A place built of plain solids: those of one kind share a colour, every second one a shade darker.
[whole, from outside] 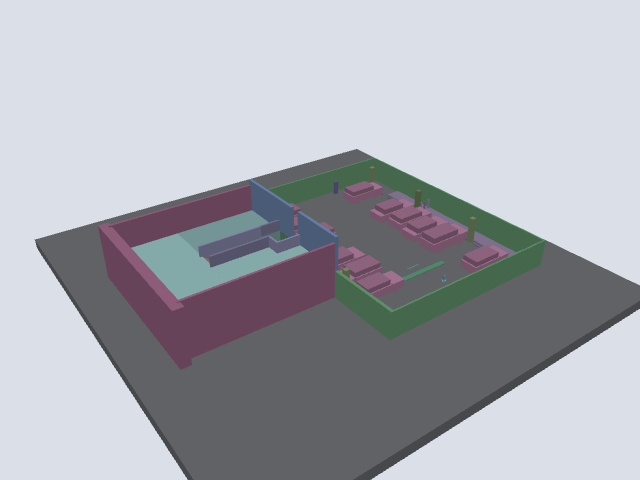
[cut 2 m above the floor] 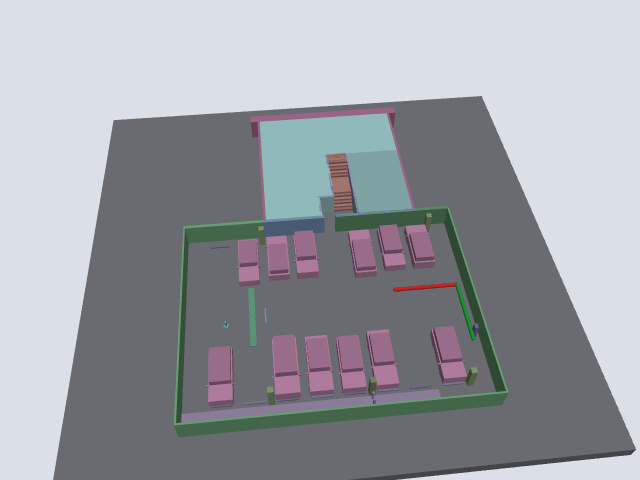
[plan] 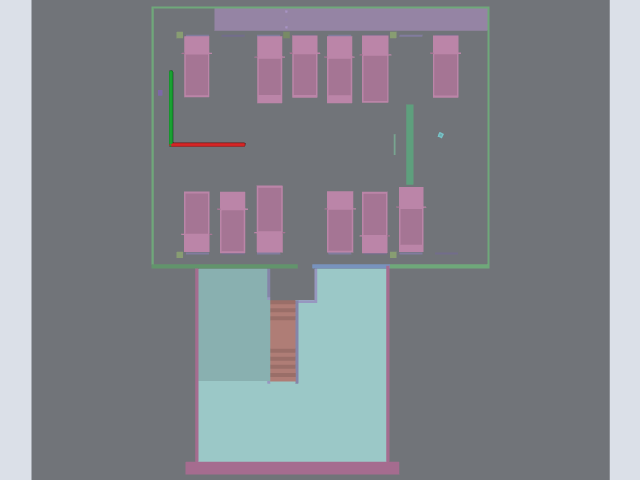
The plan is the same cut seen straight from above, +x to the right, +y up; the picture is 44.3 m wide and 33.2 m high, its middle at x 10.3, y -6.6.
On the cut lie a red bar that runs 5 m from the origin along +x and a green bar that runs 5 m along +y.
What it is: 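The pedestrian entrance of an underground car park of the 2000s; a paved forecourt at street level 2.68 m over the deck; an open stair well of 15 risers of 0.179 m and treads of 0.28 m, 1.75 m wide, two flights in line with a mid landing, across the facade; open to the sky, a plain doorway into the deck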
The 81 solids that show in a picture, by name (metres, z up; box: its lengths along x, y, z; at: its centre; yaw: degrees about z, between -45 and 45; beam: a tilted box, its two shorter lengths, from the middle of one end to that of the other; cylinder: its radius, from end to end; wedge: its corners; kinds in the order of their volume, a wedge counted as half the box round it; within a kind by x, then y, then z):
{
 "paving_1": {"box": [4.97, 5.6, 2.73], "at": [4.37, -13.55, 1.32]},
 "paving_2": {"box": [4.97, 2.19, 2.73], "at": [4.37, -9.68, 1.32]},
 "paving_3": {"box": [13.0, 5.61, 2.73], "at": [8.39, -19.14, 1.32]},
 "paving_4": {"box": [6.28, 5.6, 2.73], "at": [11.75, -13.55, 1.32]},
 "paving_5": {"box": [4.97, 2.19, 2.73], "at": [12.4, -9.68, 1.32]},
 "boundary_1": {"box": [0.23, 13.79, 5.34], "at": [1.78, -15.28, 2.62]},
 "boundary_2": {"box": [14.78, 0.89, 5.21], "at": [8.39, -22.38, 2.56]},
 "boundary_3": {"box": [0.23, 13.79, 5.27], "at": [14.99, -15.28, 2.59]},
 "car_1": {"box": [1.77, 4.19, 0.87], "at": [1.78, -5.34, 0.61]},
 "car_2": {"box": [1.57, 2.78, 0.52], "at": [1.78, -4.77, 1.31]},
 "car_3": {"box": [1.54, 2.83, 0.49], "at": [1.78, 4.82, 1.2]},
 "car_4": {"box": [1.74, 4.23, 0.77], "at": [1.78, 5.39, 0.56]},
 "car_5": {"box": [1.55, 2.84, 0.51], "at": [4.26, -5.96, 1.18]},
 "car_6": {"box": [1.75, 4.25, 0.74], "at": [4.26, -5.39, 0.55]},
 "car_7": {"box": [1.79, 4.65, 0.75], "at": [6.83, -5.15, 0.55]},
 "car_8": {"box": [1.59, 3.02, 0.51], "at": [6.83, -4.49, 1.18]},
 "car_9": {"box": [1.53, 2.5, 0.55], "at": [6.83, 4.68, 1.17]},
 "car_10": {"box": [1.73, 4.64, 0.71], "at": [6.83, 5.18, 0.54]},
 "car_11": {"box": [1.54, 2.82, 0.5], "at": [9.26, 4.84, 1.19]},
 "car_12": {"box": [1.74, 4.3, 0.76], "at": [9.26, 5.39, 0.56]},
 "car_13": {"box": [1.54, 2.53, 0.55], "at": [11.65, 4.67, 1.17]},
 "car_14": {"box": [1.74, 4.63, 0.71], "at": [11.65, 5.18, 0.54]},
 "car_15": {"box": [1.61, 2.83, 0.53], "at": [11.7, -5.92, 1.3]},
 "car_16": {"box": [1.81, 4.24, 0.86], "at": [11.7, -5.34, 0.61]},
 "car_17": {"box": [1.76, 4.27, 0.74], "at": [14.09, -5.39, 0.55]},
 "car_18": {"box": [1.56, 2.84, 0.49], "at": [14.09, -4.83, 1.17]},
 "car_19": {"box": [1.64, 3.14, 0.59], "at": [14.13, 4.58, 1.37]},
 "car_20": {"box": [1.84, 4.64, 0.89], "at": [14.13, 5.22, 0.63]},
 "car_21": {"box": [1.49, 2.49, 0.5], "at": [16.61, -5.69, 1.13]},
 "car_22": {"box": [1.69, 4.49, 0.71], "at": [16.61, -5.18, 0.53]},
 "car_23": {"box": [1.57, 2.87, 0.5], "at": [18.99, 4.82, 1.18]},
 "car_24": {"box": [1.77, 4.3, 0.75], "at": [18.99, 5.39, 0.55]},
 "stair_step_1": {"box": [1.77, 0.33, 2.55], "at": [7.73, -16.23, 1.23]},
 "stair_step_2": {"box": [1.77, 0.61, 2.37], "at": [7.73, -16.09, 1.14]},
 "stair_step_3": {"box": [1.77, 0.88, 2.19], "at": [7.73, -15.95, 1.05]},
 "stair_step_4": {"box": [1.77, 1.16, 2.02], "at": [7.73, -15.81, 0.96]},
 "stair_step_5": {"box": [1.77, 1.44, 1.84], "at": [7.73, -15.67, 0.87]},
 "stair_step_6": {"box": [1.77, 1.72, 1.66], "at": [7.73, -15.54, 0.78]},
 "stair_step_7": {"box": [1.77, 2.0, 1.48], "at": [7.73, -15.4, 0.69]},
 "stair_step_8": {"box": [1.77, 2.27, 1.3], "at": [7.73, -15.26, 0.6]},
 "stair_step_9": {"box": [1.77, 4.24, 1.12], "at": [7.73, -14.27, 0.51]},
 "stair_step_10": {"box": [1.77, 4.52, 0.94], "at": [7.73, -14.13, 0.42]},
 "stair_step_11": {"box": [1.77, 4.8, 0.76], "at": [7.73, -13.99, 0.33]},
 "stair_step_12": {"box": [1.77, 5.08, 0.59], "at": [7.73, -13.86, 0.24]},
 "stair_step_13": {"box": [1.77, 5.36, 0.41], "at": [7.73, -13.72, 0.15]},
 "stair_step_14": {"box": [1.77, 5.63, 0.23], "at": [7.73, -13.58, 0.06]},
 "wall_1": {"box": [0.15, 17.99, 2.66], "at": [-1.27, 0.56, 1.28]},
 "wall_2": {"box": [10.11, 0.3, 2.66], "at": [3.7, -8.43, 1.28]},
 "wall_3": {"box": [23.38, 0.15, 2.66], "at": [10.34, 9.48, 1.28]},
 "wall_4": {"box": [12.26, 0.3, 2.66], "at": [15.9, -8.43, 1.28]},
 "wall_5": {"box": [0.15, 17.99, 2.66], "at": [21.95, 0.56, 1.28]},
 "facade_1": {"box": [7.12, 0.3, 5.85], "at": [5.2, -8.43, 2.88]},
 "facade_2": {"box": [5.37, 0.3, 5.85], "at": [12.45, -8.43, 2.88]},
 "rim_guard_1": {"box": [0.2, 5.98, 3.77], "at": [6.76, -13.55, 1.84]},
 "rim_guard_2": {"box": [0.2, 2.38, 3.77], "at": [6.76, -9.77, 1.84]},
 "rim_guard_3": {"box": [0.2, 5.78, 3.77], "at": [8.71, -13.65, 1.84]},
 "rim_guard_4": {"box": [1.51, 0.2, 3.77], "at": [9.36, -10.86, 1.84]},
 "rim_guard_5": {"box": [0.2, 2.38, 3.77], "at": [10.02, -9.77, 1.84]},
 "walkway_1": {"box": [18.88, 1.53, 0.17], "at": [12.44, 8.64, 0.03]},
 "column_1": {"box": [0.45, 0.45, 2.63], "at": [0.6, -7.63, 1.26]},
 "column_2": {"box": [0.45, 0.45, 2.63], "at": [0.6, 7.58, 1.26]},
 "column_3": {"box": [0.45, 0.45, 2.63], "at": [7.98, 7.58, 1.26]},
 "column_4": {"box": [0.45, 0.45, 2.63], "at": [15.36, -7.63, 1.26]},
 "column_5": {"box": [0.45, 0.45, 2.63], "at": [15.36, 7.58, 1.26]},
 "wheelstop_1": {"box": [1.6, 0.15, 0.15], "at": [1.83, -7.53, 0.03]},
 "wheelstop_2": {"box": [1.6, 0.15, 0.15], "at": [1.83, 7.53, 0.03]},
 "wheelstop_3": {"box": [1.6, 0.15, 0.15], "at": [4.29, -7.53, 0.03]},
 "wheelstop_4": {"box": [1.6, 0.15, 0.15], "at": [4.29, 7.53, 0.03]},
 "wheelstop_5": {"box": [1.6, 0.15, 0.15], "at": [6.75, -7.53, 0.03]},
 "wheelstop_6": {"box": [1.6, 0.15, 0.15], "at": [6.75, 7.53, 0.03]},
 "wheelstop_7": {"box": [1.6, 0.15, 0.15], "at": [9.21, 7.53, 0.03]},
 "wheelstop_8": {"box": [1.6, 0.15, 0.15], "at": [11.67, -7.53, 0.03]},
 "wheelstop_9": {"box": [1.6, 0.15, 0.15], "at": [11.67, 7.53, 0.03]},
 "wheelstop_10": {"box": [1.6, 0.15, 0.15], "at": [14.13, -7.53, 0.03]},
 "wheelstop_11": {"box": [1.6, 0.15, 0.15], "at": [14.13, 7.53, 0.03]},
 "wheelstop_12": {"box": [1.6, 0.15, 0.15], "at": [16.59, -7.53, 0.03]},
 "wheelstop_13": {"box": [1.6, 0.15, 0.15], "at": [16.59, 7.53, 0.03]},
 "wheelstop_14": {"box": [1.6, 0.15, 0.15], "at": [19.05, -7.53, 0.03]},
 "wheelstop_15": {"box": [1.6, 0.15, 0.15], "at": [19.05, 7.53, 0.03]},
 "hump_1": {"box": [0.5, 5.56, 0.12], "at": [16.52, 0.0, 0.01]},
 "pay_station_1": {"box": [0.3, 0.4, 1.5], "at": [-0.75, 3.58, 0.7]}
}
